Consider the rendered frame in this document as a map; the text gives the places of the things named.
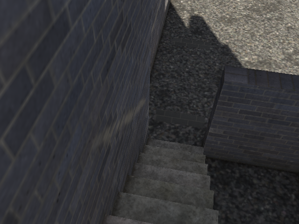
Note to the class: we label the stairs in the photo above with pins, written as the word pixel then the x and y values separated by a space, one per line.
pixel 168 185

